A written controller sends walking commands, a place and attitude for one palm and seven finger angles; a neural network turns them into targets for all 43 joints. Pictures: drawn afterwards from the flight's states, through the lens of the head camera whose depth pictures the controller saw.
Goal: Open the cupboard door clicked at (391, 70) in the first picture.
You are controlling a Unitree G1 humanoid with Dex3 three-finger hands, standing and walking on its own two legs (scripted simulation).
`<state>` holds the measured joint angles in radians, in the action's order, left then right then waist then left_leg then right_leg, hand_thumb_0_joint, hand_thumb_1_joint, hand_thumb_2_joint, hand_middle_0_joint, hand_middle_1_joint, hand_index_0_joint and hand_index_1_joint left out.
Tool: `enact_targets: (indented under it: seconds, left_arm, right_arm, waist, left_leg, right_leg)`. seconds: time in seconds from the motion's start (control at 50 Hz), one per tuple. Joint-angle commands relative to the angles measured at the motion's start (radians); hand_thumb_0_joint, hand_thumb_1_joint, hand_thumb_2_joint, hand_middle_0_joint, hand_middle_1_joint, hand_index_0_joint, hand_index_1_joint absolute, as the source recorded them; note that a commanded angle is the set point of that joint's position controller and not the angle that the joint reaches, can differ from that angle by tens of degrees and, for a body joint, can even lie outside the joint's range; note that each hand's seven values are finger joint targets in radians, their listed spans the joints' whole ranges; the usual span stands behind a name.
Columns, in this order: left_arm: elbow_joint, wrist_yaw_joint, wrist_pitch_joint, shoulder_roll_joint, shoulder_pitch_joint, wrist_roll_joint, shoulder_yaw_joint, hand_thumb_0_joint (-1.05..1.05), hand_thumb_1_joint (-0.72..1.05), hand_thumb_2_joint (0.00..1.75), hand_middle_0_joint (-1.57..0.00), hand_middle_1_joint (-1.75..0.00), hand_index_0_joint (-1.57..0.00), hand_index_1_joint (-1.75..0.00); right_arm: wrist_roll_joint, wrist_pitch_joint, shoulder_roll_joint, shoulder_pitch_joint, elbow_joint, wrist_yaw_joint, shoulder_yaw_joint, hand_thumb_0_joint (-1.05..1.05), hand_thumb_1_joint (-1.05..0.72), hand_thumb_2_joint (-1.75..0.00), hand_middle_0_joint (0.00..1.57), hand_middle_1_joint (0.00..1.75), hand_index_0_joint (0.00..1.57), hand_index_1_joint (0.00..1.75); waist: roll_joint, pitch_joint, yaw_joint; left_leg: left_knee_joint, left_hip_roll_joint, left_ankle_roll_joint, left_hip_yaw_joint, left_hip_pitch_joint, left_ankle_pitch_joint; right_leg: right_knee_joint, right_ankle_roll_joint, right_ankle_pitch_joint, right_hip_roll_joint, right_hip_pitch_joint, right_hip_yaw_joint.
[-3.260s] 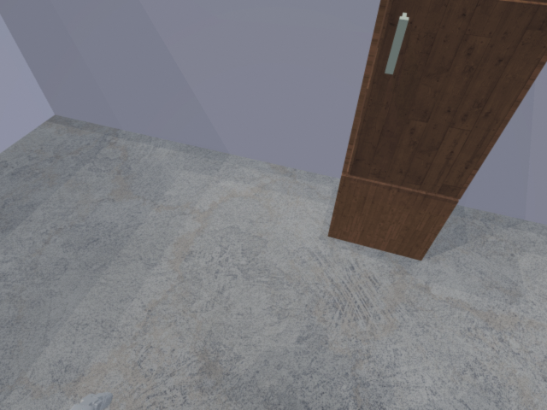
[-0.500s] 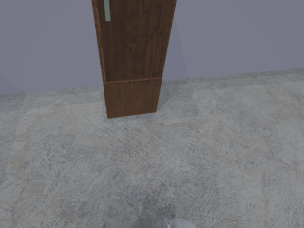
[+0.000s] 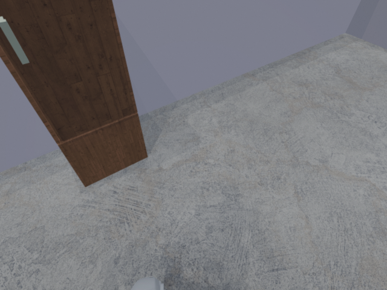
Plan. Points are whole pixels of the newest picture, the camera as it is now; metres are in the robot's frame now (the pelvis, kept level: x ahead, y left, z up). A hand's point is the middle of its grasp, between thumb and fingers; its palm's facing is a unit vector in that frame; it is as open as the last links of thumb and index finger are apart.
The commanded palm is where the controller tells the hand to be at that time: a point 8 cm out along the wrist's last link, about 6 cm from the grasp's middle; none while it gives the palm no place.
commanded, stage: walk to a spot facing it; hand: left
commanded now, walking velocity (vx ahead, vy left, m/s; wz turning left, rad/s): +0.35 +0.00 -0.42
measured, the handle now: (13, 40) +0.78 +0.62 +0.13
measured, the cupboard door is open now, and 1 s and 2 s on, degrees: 0 0 0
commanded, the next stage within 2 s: turn to face it in 0.84 s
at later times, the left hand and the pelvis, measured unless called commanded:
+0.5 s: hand (103, 234) +0.29 +0.27 -0.17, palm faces -0.19 -0.97 -0.16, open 7.4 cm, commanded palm none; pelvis +0.17 +0.09 +0.00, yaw -16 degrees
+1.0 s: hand (151, 186) +0.44 +0.16 -0.17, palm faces -0.50 -0.84 -0.22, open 7.4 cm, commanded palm none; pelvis +0.26 +0.05 -0.01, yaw -32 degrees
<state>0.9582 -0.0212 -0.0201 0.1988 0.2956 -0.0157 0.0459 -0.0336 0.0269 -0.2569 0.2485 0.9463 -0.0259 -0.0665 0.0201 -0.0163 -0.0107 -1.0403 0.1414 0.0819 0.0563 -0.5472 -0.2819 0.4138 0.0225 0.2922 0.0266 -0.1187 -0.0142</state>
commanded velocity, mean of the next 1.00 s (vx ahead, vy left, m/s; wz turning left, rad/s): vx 0.06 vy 0.00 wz -0.48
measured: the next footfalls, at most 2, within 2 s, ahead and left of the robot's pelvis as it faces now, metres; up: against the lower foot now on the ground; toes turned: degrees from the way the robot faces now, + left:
left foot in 0.20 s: +0.21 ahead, +0.15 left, +0.00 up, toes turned +1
right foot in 0.80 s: +0.27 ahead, -0.08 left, +0.00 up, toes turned -33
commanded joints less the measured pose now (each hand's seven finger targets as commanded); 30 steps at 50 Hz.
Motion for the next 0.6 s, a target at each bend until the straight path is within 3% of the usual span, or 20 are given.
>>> enact_targets:
  seconds: [0.0,0.06,0.1,0.12,0.14,0.16,0.18,0.2,0.22,0.24,0.26,0.28,0.32,0.34,0.38,0.4,0.42,0.46,0.58]
  left_arm:
    - [-0.034,0.018,-0.035,0.196,0.044,-0.007,0.044,0.0,0.9,0.9,-0.2,-0.3,-0.2,-0.3]
    - [-0.025,0.025,-0.036,0.199,0.05,-0.012,0.046,0.0,0.9,0.9,-0.2,-0.3,-0.2,-0.3]
    - [-0.022,0.026,-0.032,0.205,0.045,-0.013,0.051,0.0,0.9,0.9,-0.2,-0.3,-0.2,-0.3]
    - [-0.019,0.028,-0.03,0.211,0.026,-0.015,0.055,0.0,0.9,0.9,-0.2,-0.3,-0.2,-0.3]
    - [-0.023,0.027,-0.028,0.209,0.004,-0.01,0.059,0.0,0.9,0.9,-0.2,-0.3,-0.2,-0.3]
    - [-0.023,0.023,-0.027,0.184,-0.006,-0.003,0.059,0.0,0.9,0.9,-0.2,-0.3,-0.2,-0.3]
    - [-0.035,0.011,-0.02,0.117,0.039,0.012,0.052,0.0,0.9,0.9,-0.2,-0.3,-0.2,-0.3]
    - [-0.053,0.005,-0.022,0.08,0.065,0.01,0.039,0.0,0.9,0.9,-0.2,-0.3,-0.2,-0.3]
    - [-0.047,0.009,-0.013,0.108,0.039,0.001,0.045,0.0,0.9,0.9,-0.2,-0.3,-0.2,-0.3]
    - [-0.037,0.004,-0.007,0.113,-0.015,-0.006,0.052,0.0,0.9,0.9,-0.2,-0.3,-0.2,-0.3]
    - [-0.036,-0.01,-0.006,0.104,-0.04,-0.011,0.058,0.0,0.9,0.9,-0.2,-0.3,-0.2,-0.3]
    - [-0.032,-0.018,0.005,0.085,-0.028,-0.016,0.056,0.0,0.9,0.9,-0.2,-0.3,-0.2,-0.3]
    - [-0.007,-0.019,0.027,0.047,0.032,-0.011,0.053,0.0,0.9,0.9,-0.2,-0.3,-0.2,-0.3]
    - [-0.003,-0.015,0.039,0.04,0.059,-0.009,0.055,0.0,0.9,0.9,-0.2,-0.3,-0.2,-0.3]
    - [-0.008,-0.012,0.056,0.038,0.049,-0.011,0.059,0.0,0.9,0.9,-0.2,-0.3,-0.2,-0.3]
    - [-0.021,-0.013,0.061,0.033,0.02,-0.016,0.06,0.0,0.9,0.9,-0.2,-0.3,-0.2,-0.3]
    - [-0.027,-0.012,0.063,0.03,0.005,-0.016,0.061,0.0,0.9,0.9,-0.2,-0.3,-0.2,-0.3]
    - [-0.046,-0.012,0.071,0.027,-0.034,-0.016,0.06,0.0,0.9,0.9,-0.2,-0.3,-0.2,-0.3]
    - [-0.101,-0.012,0.072,0.026,-0.206,-0.014,0.048,0.0,0.9,0.9,-0.2,-0.3,-0.2,-0.3]
  right_arm:
    - [0.005,-0.044,-0.057,-0.108,-0.113,0.0,-0.016,0.0,-0.9,-0.9,0.2,0.3,0.2,0.3]
    - [0.01,-0.06,-0.044,-0.161,-0.14,-0.003,-0.009,0.0,-0.9,-0.9,0.2,0.3,0.2,0.3]
    - [0.016,-0.072,-0.037,-0.157,-0.142,0.0,-0.008,0.0,-0.9,-0.9,0.2,0.3,0.2,0.3]
    - [0.018,-0.079,-0.044,-0.113,-0.133,0.005,-0.011,0.0,-0.9,-0.9,0.2,0.3,0.2,0.3]
    - [0.016,-0.086,-0.058,-0.026,-0.102,0.014,-0.015,0.0,-0.9,-0.9,0.2,0.3,0.2,0.3]
    - [0.013,-0.093,-0.11,0.123,-0.053,0.03,-0.025,0.0,-0.9,-0.9,0.2,0.3,0.2,0.3]
    - [-0.003,-0.101,-0.233,0.263,-0.016,0.043,-0.052,0.0,-0.9,-0.9,0.2,0.3,0.2,0.3]
    - [0.002,-0.094,-0.276,0.309,-0.006,0.046,-0.049,0.0,-0.9,-0.9,0.2,0.3,0.2,0.3]
    - [0.006,-0.082,-0.243,0.224,-0.025,0.048,-0.039,0.0,-0.9,-0.9,0.2,0.3,0.2,0.3]
    - [0.006,-0.086,-0.165,0.144,-0.033,0.051,-0.024,0.0,-0.9,-0.9,0.2,0.3,0.2,0.3]
    - [0.008,-0.093,-0.113,0.092,-0.045,0.052,-0.005,0.0,-0.9,-0.9,0.2,0.3,0.2,0.3]
    - [0.009,-0.098,-0.076,0.063,-0.047,0.052,0.008,0.0,-0.9,-0.9,0.2,0.3,0.2,0.3]
    - [0.016,-0.106,-0.042,0.044,-0.026,0.06,0.014,0.0,-0.9,-0.9,0.2,0.3,0.2,0.3]
    - [0.016,-0.107,-0.043,0.051,-0.024,0.063,0.012,0.0,-0.9,-0.9,0.2,0.3,0.2,0.3]
    - [0.02,-0.102,-0.034,0.055,-0.016,0.065,0.012,0.0,-0.9,-0.9,0.2,0.3,0.2,0.3]
    - [0.017,-0.099,-0.019,0.073,-0.01,0.066,0.007,0.0,-0.9,-0.9,0.2,0.3,0.2,0.3]
    - [0.018,-0.096,-0.018,0.083,-0.004,0.067,0.009,0.0,-0.9,-0.9,0.2,0.3,0.2,0.3]
    - [0.017,-0.092,-0.029,0.088,0.002,0.067,0.006,0.0,-0.9,-0.9,0.2,0.3,0.2,0.3]
    - [0.005,-0.072,-0.051,0.15,0.034,0.067,-0.009,0.0,-0.9,-0.9,0.2,0.3,0.2,0.3]
  waist:
    - [-0.158,-0.09,0.029]
    - [-0.171,-0.088,0.043]
    - [-0.177,-0.078,0.042]
    - [-0.157,-0.053,0.018]
    - [-0.137,-0.027,-0.022]
    - [-0.041,0.054,-0.084]
    - [0.237,0.191,-0.124]
    - [0.369,0.214,-0.105]
    - [0.304,0.145,-0.086]
    - [0.222,0.022,-0.066]
    - [0.134,-0.057,-0.039]
    - [0.104,-0.091,-0.007]
    - [0.104,-0.057,0.033]
    - [0.122,-0.025,0.043]
    - [0.132,-0.019,0.048]
    - [0.115,-0.027,0.036]
    - [0.119,-0.029,0.037]
    - [0.118,-0.041,0.034]
    - [0.099,-0.07,-0.022]
  left_leg:
    - [0.085,-0.005,0.007,0.004,-0.115,0.067]
    - [0.239,-0.019,-0.003,0.006,-0.047,0.042]
    - [0.344,-0.045,-0.018,0.019,0.067,0.01]
    - [0.408,-0.056,-0.024,0.02,0.162,0.0]
    - [0.496,-0.074,-0.027,0.034,0.311,0.053]
    - [0.575,-0.064,-0.035,0.023,0.523,0.067]
    - [0.641,0.206,-0.096,-0.278,0.743,-0.016]
    - [0.767,0.389,-0.165,-0.531,0.769,-0.074]
    - [0.821,0.4,-0.17,-0.533,0.62,-0.236]
    - [0.854,0.351,-0.146,-0.439,0.484,-0.211]
    - [0.836,0.3,-0.141,-0.32,0.397,-0.071]
    - [0.824,0.254,-0.12,-0.191,0.333,0.069]
    - [0.774,0.201,-0.098,-0.012,0.327,0.352]
    - [0.761,0.196,-0.104,0.035,0.349,0.434]
    - [0.753,0.194,-0.12,0.096,0.367,0.489]
    - [0.749,0.185,-0.123,0.112,0.367,0.495]
    - [0.745,0.182,-0.117,0.119,0.379,0.527]
    - [0.738,0.197,-0.137,0.135,0.424,0.552]
    - [0.688,0.237,-0.191,0.165,0.541,0.619]
  right_leg:
    - [-0.22,0.146,-0.028,-0.231,-0.021,-0.247]
    - [-0.189,0.145,-0.066,-0.238,-0.022,-0.257]
    - [-0.144,0.14,-0.137,-0.241,-0.05,-0.267]
    - [-0.1,0.13,-0.151,-0.236,-0.07,-0.271]
    - [-0.021,0.108,-0.175,-0.198,-0.13,-0.242]
    - [0.177,0.074,-0.243,-0.123,-0.183,-0.185]
    - [0.495,0.015,0.028,0.013,-0.348,-0.06]
    - [0.753,-0.014,0.305,0.049,-0.51,-0.018]
    - [0.856,-0.008,0.262,-0.03,-0.51,-0.075]
    - [0.904,-0.015,0.166,-0.059,-0.527,-0.059]
    - [0.899,-0.019,0.092,-0.092,-0.52,-0.035]
    - [0.881,-0.029,0.051,-0.104,-0.48,-0.014]
    - [0.875,-0.049,-0.014,-0.102,-0.433,0.012]
    - [0.886,-0.058,-0.029,-0.096,-0.437,0.014]
    - [0.883,-0.07,-0.064,-0.103,-0.468,0.022]
    - [0.865,-0.073,-0.078,-0.104,-0.48,0.031]
    - [0.855,-0.075,-0.094,-0.104,-0.497,0.035]
    - [0.809,-0.084,-0.107,-0.111,-0.539,0.045]
    - [0.553,-0.079,-0.043,-0.126,-0.549,0.097]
